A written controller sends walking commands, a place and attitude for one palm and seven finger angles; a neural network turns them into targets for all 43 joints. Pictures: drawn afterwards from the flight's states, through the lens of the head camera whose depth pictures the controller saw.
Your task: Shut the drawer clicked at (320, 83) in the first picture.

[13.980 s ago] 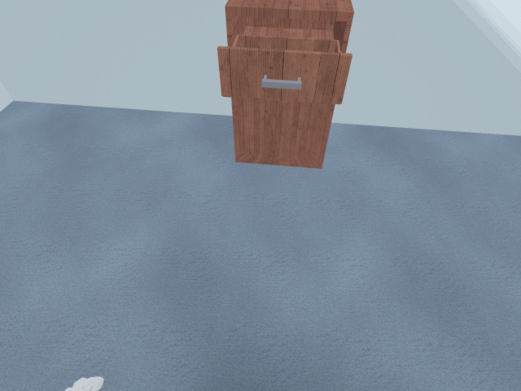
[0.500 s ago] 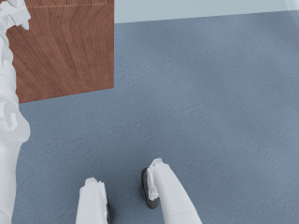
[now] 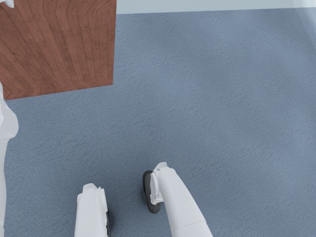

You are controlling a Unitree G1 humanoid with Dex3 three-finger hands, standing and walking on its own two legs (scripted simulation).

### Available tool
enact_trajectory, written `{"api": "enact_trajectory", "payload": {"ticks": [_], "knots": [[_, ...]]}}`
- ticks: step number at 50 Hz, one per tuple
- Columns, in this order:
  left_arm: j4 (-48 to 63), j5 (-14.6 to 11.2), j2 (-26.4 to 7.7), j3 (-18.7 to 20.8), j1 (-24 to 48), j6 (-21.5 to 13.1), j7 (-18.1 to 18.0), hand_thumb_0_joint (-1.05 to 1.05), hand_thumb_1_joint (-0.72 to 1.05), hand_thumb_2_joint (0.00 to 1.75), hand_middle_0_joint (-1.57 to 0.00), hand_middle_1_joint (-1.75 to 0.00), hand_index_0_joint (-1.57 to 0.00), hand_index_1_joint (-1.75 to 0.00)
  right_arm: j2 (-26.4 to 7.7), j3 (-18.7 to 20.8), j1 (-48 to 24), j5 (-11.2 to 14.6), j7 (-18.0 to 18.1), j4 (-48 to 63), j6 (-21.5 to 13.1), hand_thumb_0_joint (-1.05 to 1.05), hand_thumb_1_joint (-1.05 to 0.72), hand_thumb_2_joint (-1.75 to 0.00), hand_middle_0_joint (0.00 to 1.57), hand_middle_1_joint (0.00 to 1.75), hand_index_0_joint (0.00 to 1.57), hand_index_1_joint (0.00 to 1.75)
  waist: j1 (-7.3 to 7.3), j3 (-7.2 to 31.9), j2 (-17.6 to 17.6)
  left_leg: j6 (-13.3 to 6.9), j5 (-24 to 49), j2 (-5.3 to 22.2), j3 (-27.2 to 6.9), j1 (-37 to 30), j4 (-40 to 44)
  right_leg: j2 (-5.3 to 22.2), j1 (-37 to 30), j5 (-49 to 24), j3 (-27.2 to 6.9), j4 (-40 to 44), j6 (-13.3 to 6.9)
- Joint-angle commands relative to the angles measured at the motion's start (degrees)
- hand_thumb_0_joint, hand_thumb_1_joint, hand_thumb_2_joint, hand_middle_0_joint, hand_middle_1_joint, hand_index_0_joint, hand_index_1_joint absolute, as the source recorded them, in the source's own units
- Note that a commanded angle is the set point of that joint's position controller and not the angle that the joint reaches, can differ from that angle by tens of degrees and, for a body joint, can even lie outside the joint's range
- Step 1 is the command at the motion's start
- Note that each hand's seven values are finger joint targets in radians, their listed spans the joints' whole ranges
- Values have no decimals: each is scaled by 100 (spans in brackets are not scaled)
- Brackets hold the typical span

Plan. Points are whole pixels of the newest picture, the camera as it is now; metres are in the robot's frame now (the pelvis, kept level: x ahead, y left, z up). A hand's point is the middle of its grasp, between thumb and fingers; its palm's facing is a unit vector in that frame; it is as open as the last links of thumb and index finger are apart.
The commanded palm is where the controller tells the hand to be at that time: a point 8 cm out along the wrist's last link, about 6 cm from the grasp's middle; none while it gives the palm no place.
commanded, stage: pull the fist back off the drawer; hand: left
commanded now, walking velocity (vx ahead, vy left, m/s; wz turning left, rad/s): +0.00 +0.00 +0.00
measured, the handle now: out of the picture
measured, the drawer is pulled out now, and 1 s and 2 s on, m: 0.00 0.00 0.00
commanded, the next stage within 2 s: draw the hand back to the body in 0.48 s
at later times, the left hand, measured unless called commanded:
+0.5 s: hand out of the picture +0.62 +0.16 +0.07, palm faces +0.06 -1.00 -0.02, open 3.1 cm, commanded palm +0.60 +0.19 +0.08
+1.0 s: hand out of the picture +0.49 +0.20 +0.16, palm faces +0.08 -1.00 -0.03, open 3.3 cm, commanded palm +0.44 +0.24 +0.17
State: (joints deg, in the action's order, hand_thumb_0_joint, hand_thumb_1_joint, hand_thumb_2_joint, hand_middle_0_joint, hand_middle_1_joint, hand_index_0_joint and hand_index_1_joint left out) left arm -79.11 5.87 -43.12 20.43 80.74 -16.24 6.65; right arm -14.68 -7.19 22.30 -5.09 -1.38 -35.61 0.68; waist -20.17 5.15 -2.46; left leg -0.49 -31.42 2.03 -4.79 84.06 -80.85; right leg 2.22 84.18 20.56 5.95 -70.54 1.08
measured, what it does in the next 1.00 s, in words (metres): rises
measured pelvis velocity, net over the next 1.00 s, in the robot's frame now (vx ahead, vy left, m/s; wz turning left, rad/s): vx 0.08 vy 0.00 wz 0.02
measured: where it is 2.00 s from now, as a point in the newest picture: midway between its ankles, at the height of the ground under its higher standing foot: (128, 213)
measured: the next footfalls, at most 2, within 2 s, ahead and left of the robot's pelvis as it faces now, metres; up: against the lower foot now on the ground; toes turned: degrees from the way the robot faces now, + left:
none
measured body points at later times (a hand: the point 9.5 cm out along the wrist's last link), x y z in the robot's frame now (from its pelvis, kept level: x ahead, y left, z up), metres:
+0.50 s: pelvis +0.03 +0.00 +0.02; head +0.23 +0.03 +0.42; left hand +0.61 +0.22 +0.08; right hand +0.00 -0.24 -0.08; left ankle +0.03 +0.11 -0.59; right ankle +0.10 -0.14 -0.59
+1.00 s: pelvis +0.08 +0.00 +0.10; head +0.18 +0.01 +0.54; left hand +0.48 +0.25 +0.16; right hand +0.18 -0.26 -0.01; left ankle +0.03 +0.11 -0.59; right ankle +0.10 -0.14 -0.59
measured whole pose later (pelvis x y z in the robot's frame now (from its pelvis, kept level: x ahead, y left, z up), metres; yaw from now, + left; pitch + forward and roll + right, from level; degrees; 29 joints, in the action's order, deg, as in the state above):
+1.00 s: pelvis +0.08 +0.00 +0.10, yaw +1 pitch +19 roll -3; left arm -34.0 -9.9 -17.6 15.8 23.5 -18.7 8.1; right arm -15.1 -0.8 18.9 1.2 -1.0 -30.9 2.7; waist -5.0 7.4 -1.9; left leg -0.2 -29.9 2.4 -0.8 42.6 -54.1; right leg 1.4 46.0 21.3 2.9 -49.0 1.5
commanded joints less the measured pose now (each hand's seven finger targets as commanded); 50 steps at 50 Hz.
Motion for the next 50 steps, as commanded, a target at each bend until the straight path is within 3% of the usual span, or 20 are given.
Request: {"api": "enact_trajectory", "payload": {"ticks": [1,3,6,8,10,16,20,22,25,28,29,32,33,37,40,42,44,46,48,50], "knots": [[1732,-117,-786,147,3550,-448,-252,0,90,90,-140,-160,-140,-160,-1322,477,1516,-42,-1,-9,34,0,-90,-90,20,30,20,30,-357,3676,-2143,-75,985,-43,-290,-2940,1264,-422,-1657,0,-130,658,-273],[1618,-120,-525,11,3388,-401,-252,0,90,90,-140,-160,-140,-160,-1306,497,1498,-37,-33,-24,55,0,-90,-90,20,30,20,30,-349,3496,-2099,-45,928,-31,-320,-2997,1311,-423,-1525,28,-101,671,-272],[1737,-127,-590,158,3173,-421,-283,0,90,90,-140,-160,-140,-160,-1293,509,1511,-48,-75,20,66,0,-90,-90,20,30,20,30,-233,3605,-2048,-60,1021,-45,-264,-2973,1306,-421,-1724,-23,-120,673,-283],[1651,-145,-582,177,3011,-394,-289,0,90,90,-140,-160,-140,-160,-1278,508,1504,-26,-85,20,90,0,-90,-90,20,30,20,30,-240,3445,-1761,-94,959,-42,-205,-2756,1315,-423,-1876,0,-140,730,-256],[1728,-160,-778,368,2711,-420,-278,0,90,90,-140,-160,-140,-160,-1264,512,1486,-4,-95,87,105,0,-90,-90,20,30,20,30,-82,3537,-1672,-123,955,-56,-100,-2572,1307,-428,-2219,12,-205,759,-261],[2090,-296,-656,540,1860,-615,-201,0,90,90,-140,-160,-140,-160,-1209,581,1386,37,-147,232,164,0,-90,-90,20,30,20,30,223,3756,-1607,-100,1426,-43,-7,-2828,1364,-435,-2581,-282,-240,759,-281],[2104,-383,-652,628,1420,-650,-183,0,90,90,-140,-160,-140,-160,-1188,607,1301,95,-134,266,226,0,-90,-90,20,30,20,30,272,3501,-1140,-141,1464,-24,100,-2566,1397,-437,-2927,-388,-299,843,-235],[2173,-341,-690,664,1397,-731,-195,0,90,90,-140,-160,-140,-160,-1176,626,1299,98,-124,259,249,0,-90,-90,20,30,20,30,312,3536,-1282,-122,1683,-26,93,-2725,1389,-425,-2887,-544,-287,804,-245],[2152,-377,-546,654,1253,-791,-210,0,90,90,-140,-160,-140,-160,-1165,666,1303,96,-104,250,289,0,-90,-90,20,30,20,30,307,3516,-1115,-103,1929,-20,84,-2881,1385,-425,-2887,-710,-268,796,-225],[2353,-438,-384,642,1121,-905,-203,0,90,90,-140,-160,-140,-160,-1151,715,1327,80,-114,248,331,0,-90,-90,20,30,20,30,369,3778,-1237,-48,2476,-25,65,-3294,1368,-424,-2934,-1126,-249,743,-239],[2510,-457,-371,662,1062,-956,-192,0,90,90,-140,-160,-140,-160,-1139,734,1309,75,-120,265,348,0,-90,-90,20,30,20,30,422,3933,-1304,-24,2665,-23,70,-3401,1348,-419,-3023,-1296,-256,714,-243],[3713,-670,-460,917,-227,-1031,-113,0,90,90,-140,-160,-140,-160,-1127,845,1245,163,-173,573,437,0,-90,-90,20,30,20,30,1001,4995,-1659,135,3977,-32,105,-4507,1631,-427,-3889,-2180,-260,808,-276],[4128,-795,-108,709,-796,-945,-58,0,90,90,-140,-160,-140,-160,-1087,893,1173,223,-210,680,450,0,-90,-90,20,30,20,30,1081,5123,-1668,176,4364,-24,139,-4830,1738,-451,-4082,-2401,-252,934,-264],[4923,-1297,677,300,-2266,-455,74,0,90,90,-140,-160,-140,-160,-1034,948,940,443,-169,867,462,0,-90,-90,20,30,20,30,1120,4095,-724,20,4042,-20,287,-4664,2339,-494,-4846,-2626,-222,1535,-197],[5390,-1513,838,274,-2712,-409,-16,0,90,90,-140,-160,-140,-160,-964,959,762,526,-39,882,347,0,-90,-90,20,30,20,30,1191,3439,-225,-50,3168,-95,486,-4338,2739,-486,-5500,-2566,-293,1885,-162],[5748,-1526,1039,74,-2845,-564,-69,0,90,90,-140,-160,-140,-160,-908,950,656,544,30,846,241,0,-90,-90,20,30,20,30,1234,3211,-535,-29,3250,-108,516,-4673,2918,-457,-5515,-2560,-309,2017,-170],[5618,-1575,1448,-195,-3449,-635,-34,0,90,90,-140,-160,-140,-160,-864,965,580,564,54,808,149,0,-90,-90,20,30,20,30,1255,2805,-244,-21,3244,-106,545,-4795,3071,-453,-5582,-2498,-284,2172,-159],[5653,-1594,1708,-472,-3736,-674,93,0,90,90,-140,-160,-140,-160,-853,960,453,602,77,812,94,0,-90,-90,20,30,20,30,1302,2383,-495,-7,3310,-113,570,-5020,3237,-428,-5566,-2449,-272,2307,-194],[5738,-1672,1722,-462,-4163,-639,212,0,90,90,-140,-160,-140,-160,-853,972,295,633,98,856,57,0,-90,-90,20,30,20,30,1409,2277,-312,8,3311,-109,555,-5140,3392,-406,-5764,-2427,-242,2403,-193],[6085,-1761,1773,-502,-4566,-578,313,0,90,90,-140,-160,-140,-160,-828,968,90,679,116,974,11,0,-90,-90,20,30,20,30,1529,2222,-407,22,3416,-115,553,-5335,3544,-377,-5964,-2470,-224,2488,-209]]}}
